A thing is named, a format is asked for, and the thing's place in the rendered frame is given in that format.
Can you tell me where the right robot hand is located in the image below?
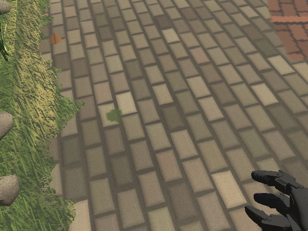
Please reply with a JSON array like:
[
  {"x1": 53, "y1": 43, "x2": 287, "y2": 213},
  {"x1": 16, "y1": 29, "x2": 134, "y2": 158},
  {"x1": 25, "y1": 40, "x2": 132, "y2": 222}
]
[{"x1": 244, "y1": 169, "x2": 308, "y2": 231}]

